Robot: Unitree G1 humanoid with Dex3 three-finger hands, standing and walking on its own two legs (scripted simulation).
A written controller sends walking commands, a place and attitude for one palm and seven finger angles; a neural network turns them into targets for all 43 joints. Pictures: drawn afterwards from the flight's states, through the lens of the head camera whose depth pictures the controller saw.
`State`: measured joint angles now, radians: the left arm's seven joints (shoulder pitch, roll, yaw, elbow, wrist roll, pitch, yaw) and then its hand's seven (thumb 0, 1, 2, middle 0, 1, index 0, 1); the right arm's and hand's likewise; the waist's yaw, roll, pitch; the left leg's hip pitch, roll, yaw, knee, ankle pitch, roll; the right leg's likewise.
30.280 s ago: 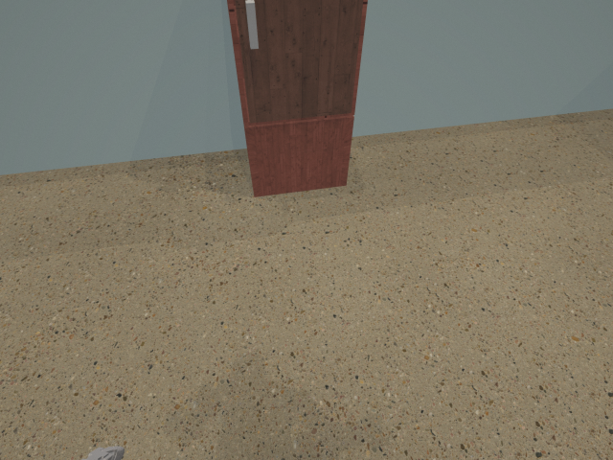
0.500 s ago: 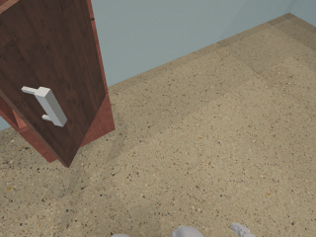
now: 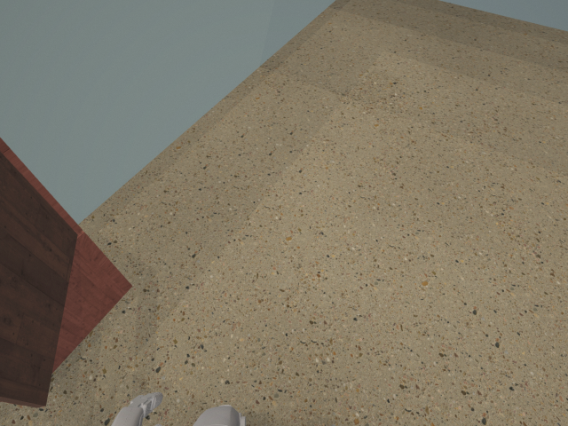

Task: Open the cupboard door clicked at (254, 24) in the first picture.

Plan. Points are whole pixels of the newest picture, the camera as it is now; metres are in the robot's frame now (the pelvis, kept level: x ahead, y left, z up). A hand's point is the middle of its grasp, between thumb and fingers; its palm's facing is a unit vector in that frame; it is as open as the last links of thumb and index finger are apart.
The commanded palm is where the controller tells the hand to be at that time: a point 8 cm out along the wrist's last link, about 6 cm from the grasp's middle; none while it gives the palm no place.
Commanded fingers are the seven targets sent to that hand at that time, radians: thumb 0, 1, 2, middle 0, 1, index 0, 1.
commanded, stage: walk to a spot facing it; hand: left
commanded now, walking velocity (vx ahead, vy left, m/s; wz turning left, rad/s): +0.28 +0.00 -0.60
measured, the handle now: out of the picture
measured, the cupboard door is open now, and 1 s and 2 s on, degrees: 42 42 42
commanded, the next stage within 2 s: turn to face it in 1.40 s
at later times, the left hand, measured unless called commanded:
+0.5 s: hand (236, 315) +0.32 +0.10 -0.17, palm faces -0.38 -0.91 -0.15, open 7.4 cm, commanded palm none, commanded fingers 0.00 0.90 0.90 -0.20 -0.30 -0.20 -0.30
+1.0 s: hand (274, 269) +0.41 +0.03 -0.17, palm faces -0.37 -0.91 -0.19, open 7.3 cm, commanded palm none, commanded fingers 0.00 0.90 0.90 -0.20 -0.30 -0.20 -0.30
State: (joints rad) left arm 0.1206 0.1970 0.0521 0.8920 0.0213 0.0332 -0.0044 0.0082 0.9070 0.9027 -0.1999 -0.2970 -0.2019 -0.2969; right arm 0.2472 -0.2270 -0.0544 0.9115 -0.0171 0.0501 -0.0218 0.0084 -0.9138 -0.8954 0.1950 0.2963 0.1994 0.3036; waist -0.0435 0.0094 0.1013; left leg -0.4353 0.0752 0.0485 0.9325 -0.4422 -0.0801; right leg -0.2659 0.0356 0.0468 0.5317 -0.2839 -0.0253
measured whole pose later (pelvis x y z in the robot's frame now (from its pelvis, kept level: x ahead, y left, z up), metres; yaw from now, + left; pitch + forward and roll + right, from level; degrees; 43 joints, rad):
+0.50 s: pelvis +0.14 -0.03 -0.01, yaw -19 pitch +2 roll -1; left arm 0.07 0.19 0.08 0.94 0.03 0.03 -0.07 0.01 0.91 0.90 -0.19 -0.30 -0.19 -0.30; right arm 0.48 -0.16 -0.02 1.03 -0.04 -0.04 -0.03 0.00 -0.91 -0.89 0.20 0.30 0.20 0.30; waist -0.06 0.00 0.12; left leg 0.04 0.14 0.34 0.42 -0.45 -0.07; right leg -0.55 -0.04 -0.13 0.74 -0.27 -0.04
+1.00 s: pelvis +0.36 -0.15 +0.00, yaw -28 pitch +2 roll +0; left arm 0.37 0.17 0.05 1.05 0.01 -0.07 0.00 0.01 0.92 0.90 -0.20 -0.30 -0.20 -0.30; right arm 0.04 -0.17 -0.04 0.91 -0.02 -0.02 0.02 0.01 -0.91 -0.90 0.19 0.30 0.20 0.30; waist 0.05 -0.01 0.06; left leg -0.55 0.07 0.07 0.72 -0.22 -0.03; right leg 0.01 0.08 0.00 0.34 -0.38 -0.09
